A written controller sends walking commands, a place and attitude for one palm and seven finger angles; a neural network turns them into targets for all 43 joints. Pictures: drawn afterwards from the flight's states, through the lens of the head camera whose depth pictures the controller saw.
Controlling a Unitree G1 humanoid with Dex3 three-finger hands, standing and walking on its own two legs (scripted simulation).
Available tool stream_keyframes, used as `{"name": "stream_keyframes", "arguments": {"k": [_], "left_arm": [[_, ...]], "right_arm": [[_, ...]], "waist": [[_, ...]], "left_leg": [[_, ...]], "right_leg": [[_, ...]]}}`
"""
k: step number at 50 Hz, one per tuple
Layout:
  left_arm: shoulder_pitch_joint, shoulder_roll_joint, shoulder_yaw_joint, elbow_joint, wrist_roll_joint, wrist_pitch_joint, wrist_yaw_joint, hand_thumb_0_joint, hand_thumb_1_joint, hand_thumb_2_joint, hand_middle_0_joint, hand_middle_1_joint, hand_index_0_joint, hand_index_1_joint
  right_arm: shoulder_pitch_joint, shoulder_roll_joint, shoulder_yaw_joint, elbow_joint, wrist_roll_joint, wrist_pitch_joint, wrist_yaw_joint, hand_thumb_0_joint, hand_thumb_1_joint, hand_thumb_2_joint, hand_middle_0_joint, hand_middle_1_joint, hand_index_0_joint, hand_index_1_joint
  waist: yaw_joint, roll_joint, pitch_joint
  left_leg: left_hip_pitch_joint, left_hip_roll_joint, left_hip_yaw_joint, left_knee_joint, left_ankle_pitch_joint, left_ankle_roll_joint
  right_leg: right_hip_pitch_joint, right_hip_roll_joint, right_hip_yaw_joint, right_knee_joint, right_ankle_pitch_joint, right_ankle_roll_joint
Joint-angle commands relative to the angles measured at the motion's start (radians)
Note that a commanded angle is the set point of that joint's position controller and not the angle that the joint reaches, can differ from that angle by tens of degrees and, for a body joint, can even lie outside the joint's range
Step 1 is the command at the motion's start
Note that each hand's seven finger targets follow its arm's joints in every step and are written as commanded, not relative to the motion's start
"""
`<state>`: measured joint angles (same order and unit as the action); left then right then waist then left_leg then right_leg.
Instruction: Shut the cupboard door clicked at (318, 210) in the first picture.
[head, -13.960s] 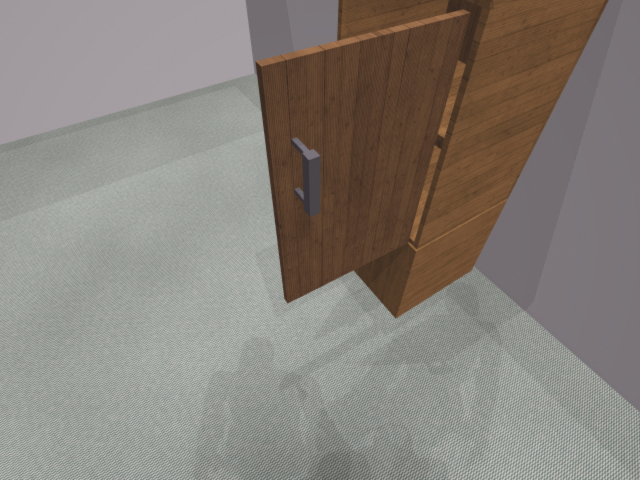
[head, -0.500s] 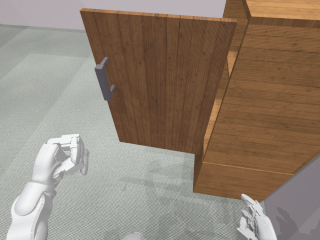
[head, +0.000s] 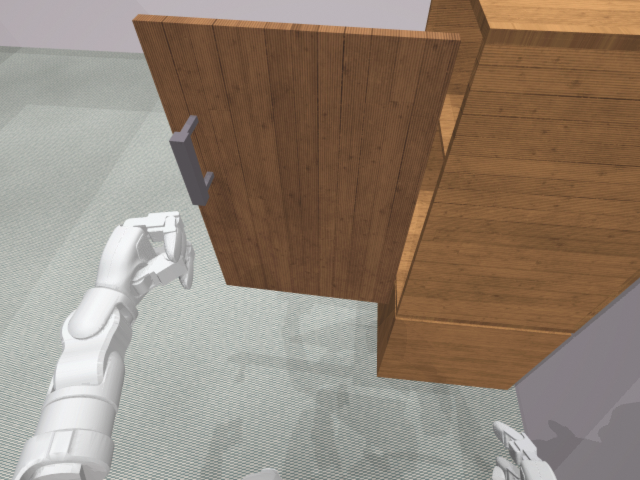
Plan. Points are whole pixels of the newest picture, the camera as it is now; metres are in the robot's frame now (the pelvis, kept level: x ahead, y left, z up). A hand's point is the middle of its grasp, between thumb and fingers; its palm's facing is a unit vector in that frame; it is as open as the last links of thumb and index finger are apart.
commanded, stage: bring the fist close to the handle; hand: left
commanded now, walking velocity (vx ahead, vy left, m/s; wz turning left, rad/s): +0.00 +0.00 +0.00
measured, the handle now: (196, 161) +0.53 +0.22 +0.09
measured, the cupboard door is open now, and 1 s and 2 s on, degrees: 88 88 72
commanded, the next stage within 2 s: push the door shut along its arc in 0.70 s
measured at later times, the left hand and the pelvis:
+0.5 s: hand (199, 208) +0.43 +0.19 +0.09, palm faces -0.09 -1.00 +0.01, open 3.1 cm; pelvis +0.00 -0.01 -0.01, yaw -2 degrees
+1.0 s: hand (199, 206) +0.43 +0.19 +0.10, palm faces -0.11 -0.99 +0.00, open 3.1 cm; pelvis -0.01 +0.00 -0.01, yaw -1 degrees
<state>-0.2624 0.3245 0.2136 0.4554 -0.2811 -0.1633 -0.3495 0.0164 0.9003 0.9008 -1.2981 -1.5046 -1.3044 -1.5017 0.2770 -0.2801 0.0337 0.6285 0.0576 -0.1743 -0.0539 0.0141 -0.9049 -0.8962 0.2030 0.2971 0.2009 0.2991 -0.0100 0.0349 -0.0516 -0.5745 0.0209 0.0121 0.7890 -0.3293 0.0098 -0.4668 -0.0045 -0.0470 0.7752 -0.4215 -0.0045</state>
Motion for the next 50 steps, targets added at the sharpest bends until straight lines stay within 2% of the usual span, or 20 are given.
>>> {"name": "stream_keyframes", "arguments": {"k": [1, 2, 4, 8, 10, 12, 15, 17, 20, 24, 27, 30, 32, 35, 39, 41, 42, 46, 48, 50], "left_arm": [[-0.519, 0.24, 0.106, -0.116, -0.005, -0.085, 0.021, 0.0, 0.9, 0.9, -1.3, -1.5, -1.3, -1.5], [-0.535, 0.3, 0.151, -0.065, 0.005, -0.09, 0.031, 0.0, 0.9, 0.9, -1.3, -1.5, -1.3, -1.5], [-0.628, 0.3, 0.144, -0.027, 0.017, -0.112, 0.034, 0.0, 0.9, 0.9, -1.3, -1.5, -1.3, -1.5], [-0.677, 0.308, 0.132, 0.072, 0.035, -0.132, 0.018, 0.0, 0.9, 0.9, -1.3, -1.5, -1.3, -1.5], [-0.714, 0.293, 0.117, 0.164, 0.037, -0.13, 0.002, 0.0, 0.9, 0.9, -1.3, -1.5, -1.3, -1.5], [-0.715, 0.341, 0.155, 0.28, 0.034, -0.118, -0.018, 0.0, 0.9, 0.9, -1.3, -1.5, -1.3, -1.5], [-0.828, 0.364, 0.148, 0.357, 0.043, -0.122, -0.041, 0.0, 0.9, 0.9, -1.3, -1.5, -1.3, -1.5], [-0.763, 0.381, 0.187, 0.35, 0.038, -0.138, -0.049, 0.0, 0.9, 0.9, -1.3, -1.5, -1.3, -1.5], [-0.707, 0.372, 0.193, 0.247, 0.025, -0.177, -0.059, 0.0, 0.9, 0.9, -1.3, -1.5, -1.3, -1.5], [-0.65, 0.384, 0.22, 0.199, 0.008, -0.184, -0.059, 0.0, 0.9, 0.9, -1.3, -1.5, -1.3, -1.5], [-0.66, 0.406, 0.231, 0.161, 0.012, -0.173, -0.048, 0.0, 0.9, 0.9, -1.3, -1.5, -1.3, -1.5], [-0.703, 0.371, 0.191, 0.145, 0.017, -0.171, -0.04, 0.0, 0.9, 0.9, -1.3, -1.5, -1.3, -1.5], [-0.733, 0.387, 0.197, 0.136, 0.018, -0.177, -0.038, 0.0, 0.9, 0.9, -1.3, -1.5, -1.3, -1.5], [-0.762, 0.328, 0.14, 0.15, 0.018, -0.184, -0.04, 0.0, 0.9, 0.9, -1.3, -1.5, -1.3, -1.5], [-0.783, 0.318, 0.127, 0.267, 0.017, -0.161, -0.044, 0.0, 0.9, 0.9, -1.3, -1.5, -1.3, -1.5], [-0.783, 0.337, 0.143, 0.301, 0.02, -0.154, -0.047, 0.0, 0.9, 0.9, -1.3, -1.5, -1.3, -1.5], [-0.783, 0.392, 0.183, 0.317, 0.025, -0.154, -0.045, 0.0, 0.9, 0.9, -1.3, -1.5, -1.3, -1.5], [-0.957, 0.332, 0.094, 0.307, 0.043, -0.18, -0.054, 0.0, 0.9, 0.9, -1.3, -1.5, -1.3, -1.5], [-0.984, 0.396, 0.137, 0.327, 0.045, -0.195, -0.056, 0.0, 0.9, 0.9, -1.3, -1.5, -1.3, -1.5], [-1.019, 0.388, 0.122, 0.378, 0.043, -0.196, -0.068, 0.0, 0.9, 0.9, -1.3, -1.5, -1.3, -1.5]], "right_arm": [[-0.017, -0.141, -0.053, -0.107, 0.0, -0.034, -0.018, 0.0, -0.9, -0.9, 0.2, 0.3, 0.2, 0.3], [-0.007, -0.148, -0.052, -0.094, -0.005, -0.023, -0.02, 0.0, -0.9, -0.9, 0.2, 0.3, 0.2, 0.3], [-0.004, -0.14, -0.05, -0.092, -0.004, -0.014, -0.018, 0.0, -0.9, -0.9, 0.2, 0.3, 0.2, 0.3], [0.025, -0.143, -0.054, -0.084, -0.007, -0.001, -0.007, 0.0, -0.9, -0.9, 0.2, 0.3, 0.2, 0.3], [0.048, -0.147, -0.058, -0.074, -0.006, 0.009, -0.004, 0.0, -0.9, -0.9, 0.2, 0.3, 0.2, 0.3], [0.072, -0.161, -0.059, -0.063, -0.005, 0.027, -0.004, 0.0, -0.9, -0.9, 0.2, 0.3, 0.2, 0.3], [0.089, -0.166, -0.06, -0.061, -0.004, 0.044, -0.001, 0.0, -0.9, -0.9, 0.2, 0.3, 0.2, 0.3], [0.105, -0.169, -0.069, -0.078, -0.01, 0.054, 0.006, 0.0, -0.9, -0.9, 0.2, 0.3, 0.2, 0.3], [0.11, -0.162, -0.077, -0.105, -0.011, 0.066, 0.017, 0.0, -0.9, -0.9, 0.2, 0.3, 0.2, 0.3], [0.113, -0.159, -0.083, -0.115, -0.003, 0.084, 0.022, 0.0, -0.9, -0.9, 0.2, 0.3, 0.2, 0.3], [0.108, -0.159, -0.082, -0.118, -0.001, 0.095, 0.017, 0.0, -0.9, -0.9, 0.2, 0.3, 0.2, 0.3], [0.1, -0.15, -0.08, -0.115, 0.002, 0.096, 0.012, 0.0, -0.9, -0.9, 0.2, 0.3, 0.2, 0.3], [0.102, -0.155, -0.08, -0.106, 0.002, 0.097, 0.008, 0.0, -0.9, -0.9, 0.2, 0.3, 0.2, 0.3], [0.091, -0.148, -0.076, -0.103, 0.004, 0.093, 0.004, 0.0, -0.9, -0.9, 0.2, 0.3, 0.2, 0.3], [0.087, -0.155, -0.071, -0.091, 0.007, 0.096, 0.002, 0.0, -0.9, -0.9, 0.2, 0.3, 0.2, 0.3], [0.084, -0.158, -0.069, -0.095, 0.006, 0.099, 0.003, 0.0, -0.9, -0.9, 0.2, 0.3, 0.2, 0.3], [0.092, -0.166, -0.069, -0.09, 0.003, 0.104, 0.002, 0.0, -0.9, -0.9, 0.2, 0.3, 0.2, 0.3], [0.084, -0.159, -0.062, -0.086, 0.003, 0.1, 0.002, 0.0, -0.9, -0.9, 0.2, 0.3, 0.2, 0.3], [0.094, -0.17, -0.063, -0.076, 0.002, 0.101, -0.001, 0.0, -0.9, -0.9, 0.2, 0.3, 0.2, 0.3], [0.096, -0.17, -0.059, -0.07, 0.003, 0.101, -0.004, 0.0, -0.9, -0.9, 0.2, 0.3, 0.2, 0.3]], "waist": [[-0.043, -0.01, -0.253], [-0.036, -0.028, -0.254], [-0.046, -0.006, -0.293], [-0.042, 0.084, -0.368], [-0.057, 0.031, -0.357], [-0.059, -0.036, -0.328], [-0.078, -0.036, -0.309], [-0.043, 0.011, -0.386], [-0.021, 0.042, -0.492], [-0.026, -0.02, -0.445], [-0.03, 0.007, -0.404], [-0.05, 0.03, -0.371], [-0.056, 0.046, -0.378], [-0.07, 0.064, -0.378], [-0.081, 0.001, -0.321], [-0.074, -0.011, -0.332], [-0.062, 0.004, -0.345], [-0.106, 0.069, -0.347], [-0.107, 0.048, -0.379], [-0.119, 0.023, -0.369]], "left_leg": [[0.23, -0.013, -0.05, -0.099, 0.127, 0.017], [0.21, -0.012, -0.048, -0.093, 0.124, 0.019], [0.218, -0.013, -0.045, -0.085, 0.132, 0.019], [0.254, -0.01, -0.047, -0.063, 0.174, 0.011], [0.227, -0.008, -0.045, -0.053, 0.178, 0.015], [0.162, -0.008, -0.039, -0.042, 0.179, 0.022], [0.103, -0.01, -0.031, -0.028, 0.158, 0.028], [0.151, -0.013, -0.031, -0.014, 0.231, 0.024], [0.206, -0.011, -0.026, -0.002, 0.32, 0.021], [0.162, -0.013, -0.012, -0.007, 0.309, 0.031], [0.154, -0.017, -0.004, -0.016, 0.273, 0.037], [0.172, -0.013, -0.01, -0.028, 0.231, 0.034], [0.195, -0.013, -0.014, -0.021, 0.232, 0.035], [0.217, -0.009, -0.025, -0.028, 0.205, 0.028], [0.161, -0.008, -0.03, -0.034, 0.133, 0.03], [0.146, -0.009, -0.028, -0.029, 0.137, 0.031], [0.144, -0.011, -0.028, -0.022, 0.149, 0.03], [0.181, -0.004, -0.046, -0.013, 0.127, 0.024], [0.176, -0.001, -0.053, -0.004, 0.137, 0.025], [0.151, 0.001, -0.056, 0.001, 0.123, 0.026]], "right_leg": [[-0.059, 0.021, 0.016, -0.108, 0.23, -0.013], [-0.048, 0.021, 0.023, -0.108, 0.223, -0.014], [-0.051, 0.018, 0.029, -0.098, 0.232, -0.013], [-0.062, 0.021, 0.027, -0.078, 0.265, -0.019], [-0.075, 0.025, 0.027, -0.077, 0.279, -0.015], [-0.061, 0.025, 0.033, -0.076, 0.298, -0.012], [-0.08, 0.021, 0.044, -0.067, 0.295, -0.007], [-0.056, 0.026, 0.042, -0.046, 0.357, -0.016], [-0.016, 0.03, 0.042, -0.025, 0.446, -0.015], [0.013, 0.035, 0.046, -0.034, 0.484, -0.004], [0.004, 0.036, 0.052, -0.046, 0.456, -0.002], [-0.04, 0.04, 0.047, -0.062, 0.391, -0.003], [-0.049, 0.043, 0.048, -0.064, 0.382, -0.006], [-0.085, 0.044, 0.039, -0.066, 0.332, -0.011], [-0.11, 0.039, 0.037, -0.077, 0.265, -0.008], [-0.095, 0.035, 0.043, -0.073, 0.274, -0.008], [-0.082, 0.034, 0.046, -0.065, 0.283, -0.011], [-0.171, 0.036, 0.039, -0.057, 0.238, -0.012], [-0.159, 0.036, 0.043, -0.05, 0.244, -0.014], [-0.167, 0.036, 0.044, -0.048, 0.233, -0.014]]}}
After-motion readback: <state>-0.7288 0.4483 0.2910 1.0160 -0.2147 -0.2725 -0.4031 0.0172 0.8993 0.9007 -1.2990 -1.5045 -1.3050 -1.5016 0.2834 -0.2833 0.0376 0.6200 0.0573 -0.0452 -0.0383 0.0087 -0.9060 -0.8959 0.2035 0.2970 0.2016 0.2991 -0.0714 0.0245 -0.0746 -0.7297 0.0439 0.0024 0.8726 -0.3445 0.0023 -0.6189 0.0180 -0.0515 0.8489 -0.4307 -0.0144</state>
